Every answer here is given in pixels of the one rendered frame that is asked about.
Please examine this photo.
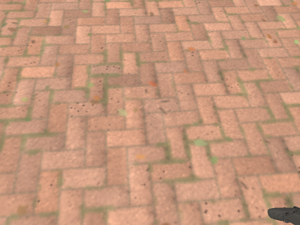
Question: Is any robot right hand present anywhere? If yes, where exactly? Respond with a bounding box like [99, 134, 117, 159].
[267, 206, 300, 225]

